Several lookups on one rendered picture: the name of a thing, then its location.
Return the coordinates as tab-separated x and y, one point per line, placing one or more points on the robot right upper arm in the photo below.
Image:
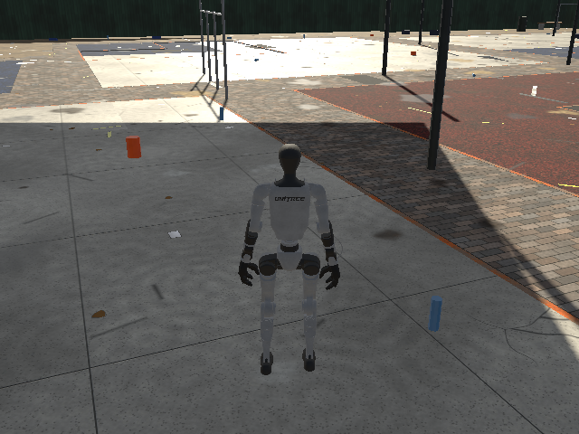
318	192

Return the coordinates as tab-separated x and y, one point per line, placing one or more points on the robot right hand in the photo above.
335	275

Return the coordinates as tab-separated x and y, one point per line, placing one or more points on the robot right forearm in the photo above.
329	246

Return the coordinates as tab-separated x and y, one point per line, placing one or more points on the robot right foot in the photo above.
309	364

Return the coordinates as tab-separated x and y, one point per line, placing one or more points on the robot left hand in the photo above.
244	273

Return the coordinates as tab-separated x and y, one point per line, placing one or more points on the robot left upper arm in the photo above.
261	191

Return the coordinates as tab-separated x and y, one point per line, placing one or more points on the robot left forearm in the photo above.
249	244

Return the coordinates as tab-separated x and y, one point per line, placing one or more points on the robot left thigh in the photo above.
268	270

